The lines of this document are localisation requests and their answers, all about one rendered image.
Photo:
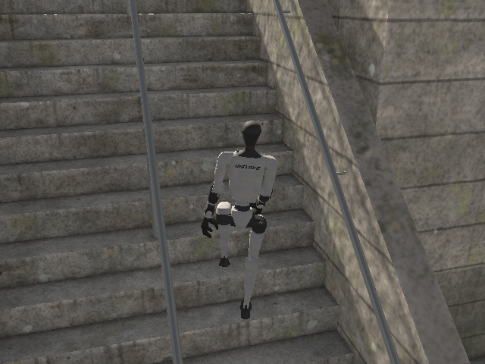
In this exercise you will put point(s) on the left robot hand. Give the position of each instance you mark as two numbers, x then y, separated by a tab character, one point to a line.
205	227

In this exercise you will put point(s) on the left robot forearm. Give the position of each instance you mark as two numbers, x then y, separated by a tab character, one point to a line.
211	203

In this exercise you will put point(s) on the right robot forearm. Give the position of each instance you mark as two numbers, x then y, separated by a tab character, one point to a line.
261	200

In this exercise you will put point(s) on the robot left upper arm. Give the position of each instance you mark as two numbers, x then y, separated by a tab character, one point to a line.
220	170

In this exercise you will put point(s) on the robot left shin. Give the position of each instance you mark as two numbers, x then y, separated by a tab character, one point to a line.
225	237

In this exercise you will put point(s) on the right robot hand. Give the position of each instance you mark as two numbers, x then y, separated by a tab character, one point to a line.
257	210

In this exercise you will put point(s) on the robot head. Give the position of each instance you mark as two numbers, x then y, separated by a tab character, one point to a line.
251	131

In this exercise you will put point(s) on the robot right upper arm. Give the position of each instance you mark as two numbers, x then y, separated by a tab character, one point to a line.
270	174

